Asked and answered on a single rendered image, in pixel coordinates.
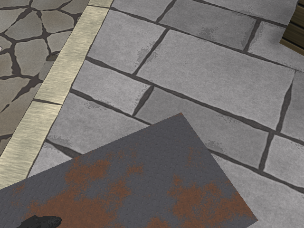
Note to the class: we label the left robot hand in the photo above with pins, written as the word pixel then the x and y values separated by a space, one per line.
pixel 41 222

